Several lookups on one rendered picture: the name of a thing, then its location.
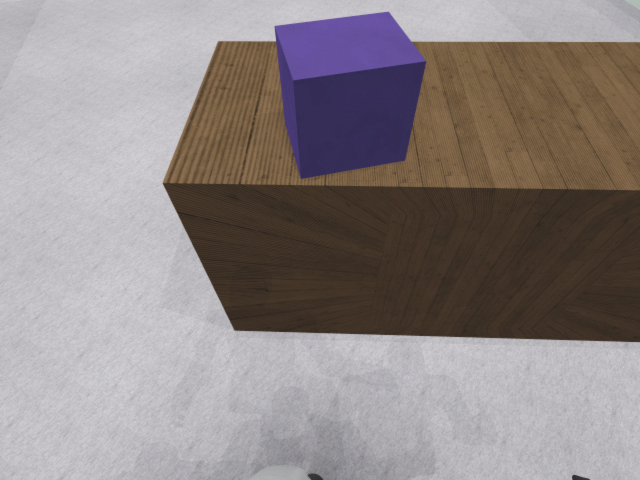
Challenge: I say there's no pedestal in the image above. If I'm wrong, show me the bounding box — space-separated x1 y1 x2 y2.
163 41 640 342

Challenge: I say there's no carton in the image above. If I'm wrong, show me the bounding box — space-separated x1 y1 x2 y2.
275 12 426 179

